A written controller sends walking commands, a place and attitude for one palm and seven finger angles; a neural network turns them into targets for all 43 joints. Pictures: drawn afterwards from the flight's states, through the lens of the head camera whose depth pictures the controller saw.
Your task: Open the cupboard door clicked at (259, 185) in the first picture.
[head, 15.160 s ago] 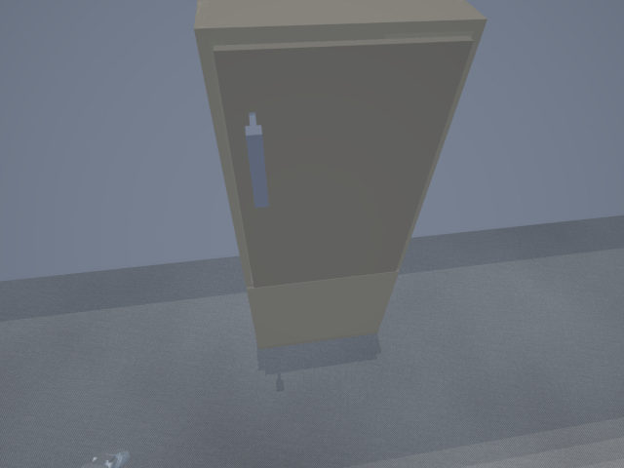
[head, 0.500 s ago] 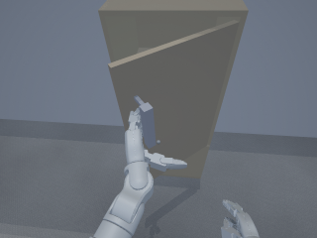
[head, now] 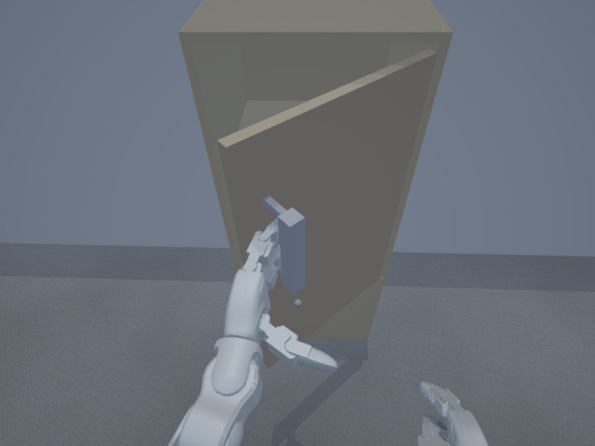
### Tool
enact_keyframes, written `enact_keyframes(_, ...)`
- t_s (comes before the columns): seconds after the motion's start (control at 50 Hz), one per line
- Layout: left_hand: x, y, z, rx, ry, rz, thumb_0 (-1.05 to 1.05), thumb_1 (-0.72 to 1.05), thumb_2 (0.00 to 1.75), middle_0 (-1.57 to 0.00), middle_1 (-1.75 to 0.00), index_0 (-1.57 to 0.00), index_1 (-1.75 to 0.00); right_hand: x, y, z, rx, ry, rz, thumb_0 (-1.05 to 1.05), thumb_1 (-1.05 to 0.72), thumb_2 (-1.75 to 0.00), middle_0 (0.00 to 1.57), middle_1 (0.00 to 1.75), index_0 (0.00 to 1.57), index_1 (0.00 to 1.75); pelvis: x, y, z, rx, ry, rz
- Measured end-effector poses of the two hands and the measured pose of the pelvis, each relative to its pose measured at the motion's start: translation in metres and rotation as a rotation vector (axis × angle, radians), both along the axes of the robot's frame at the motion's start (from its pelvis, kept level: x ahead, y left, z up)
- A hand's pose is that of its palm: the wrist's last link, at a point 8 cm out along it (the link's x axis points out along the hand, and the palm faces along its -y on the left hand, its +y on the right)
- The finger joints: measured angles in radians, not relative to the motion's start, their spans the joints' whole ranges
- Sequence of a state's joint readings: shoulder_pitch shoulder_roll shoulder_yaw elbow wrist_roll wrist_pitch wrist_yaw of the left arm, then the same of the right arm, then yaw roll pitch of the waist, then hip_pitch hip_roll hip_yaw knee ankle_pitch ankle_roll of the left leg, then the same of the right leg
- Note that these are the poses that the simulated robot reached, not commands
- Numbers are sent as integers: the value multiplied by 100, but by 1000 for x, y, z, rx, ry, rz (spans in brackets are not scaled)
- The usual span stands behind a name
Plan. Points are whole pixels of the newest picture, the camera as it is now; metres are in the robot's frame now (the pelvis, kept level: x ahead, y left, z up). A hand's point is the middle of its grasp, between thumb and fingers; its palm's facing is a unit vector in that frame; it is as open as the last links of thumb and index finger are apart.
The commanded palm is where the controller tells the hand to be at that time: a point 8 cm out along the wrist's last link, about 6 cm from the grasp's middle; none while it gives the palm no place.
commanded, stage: slide the hand sideways off the handle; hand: left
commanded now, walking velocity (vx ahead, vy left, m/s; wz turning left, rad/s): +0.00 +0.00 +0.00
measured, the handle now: (283, 245) +0.36 +0.04 +0.09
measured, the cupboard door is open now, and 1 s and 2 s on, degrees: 43 43 43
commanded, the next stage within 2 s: draw the hand back to the body in 0.64 s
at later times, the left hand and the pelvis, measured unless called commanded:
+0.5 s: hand (252, 340) +0.22 +0.07 +0.09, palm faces -0.01 -1.00 +0.00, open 16.3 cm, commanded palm +0.19 +0.12 +0.09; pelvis +0.01 +0.00 -0.01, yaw +1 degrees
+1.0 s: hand (211, 342) +0.21 +0.11 +0.11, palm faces +0.02 -1.00 -0.06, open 16.3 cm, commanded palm +0.17 +0.16 +0.11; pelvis +0.01 -0.01 -0.01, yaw +1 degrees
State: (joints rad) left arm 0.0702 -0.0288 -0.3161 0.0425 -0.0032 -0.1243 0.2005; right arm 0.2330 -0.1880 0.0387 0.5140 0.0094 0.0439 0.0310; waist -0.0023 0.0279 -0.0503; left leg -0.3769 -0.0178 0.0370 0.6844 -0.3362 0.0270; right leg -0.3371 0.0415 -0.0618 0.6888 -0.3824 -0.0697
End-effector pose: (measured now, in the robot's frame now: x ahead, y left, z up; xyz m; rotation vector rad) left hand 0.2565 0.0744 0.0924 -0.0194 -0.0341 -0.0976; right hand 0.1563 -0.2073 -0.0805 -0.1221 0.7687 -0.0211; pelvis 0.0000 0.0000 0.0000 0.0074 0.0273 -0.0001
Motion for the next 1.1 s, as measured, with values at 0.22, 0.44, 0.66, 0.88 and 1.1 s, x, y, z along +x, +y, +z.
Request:
enact_keyframes(0.22,-23,29,1,-4,18,59,-1,-51,30,-16,-30,-16,-30,29,7,10,-9,-50,31,1,-90,-89,19,30,20,30,10,3,0,-5,4,4)
enact_keyframes(0.44,-48,42,0,22,33,74,-1,-51,30,-16,-30,-15,-30,46,11,11,1,-96,62,1,-90,-89,19,30,20,30,15,0,-4,-2,14,15)
enact_keyframes(0.66,-71,59,5,19,15,100,-1,-50,30,-15,-30,-15,-30,37,-3,7,-10,-120,51,1,-90,-89,20,30,20,30,14,-7,-8,-1,30,20)
enact_keyframes(0.88,-73,63,3,63,5,73,-1,-51,30,-16,-30,-15,-30,20,-19,1,-41,-126,22,1,-90,-89,20,30,20,30,5,-13,-12,-2,33,23)
enact_keyframes(1.1,-75,103,27,77,-20,113,-1,-50,30,-15,-30,-15,-30,24,-19,12,-52,-165,7,1,-90,-89,20,30,20,30,11,-11,-3,-12,4,23)
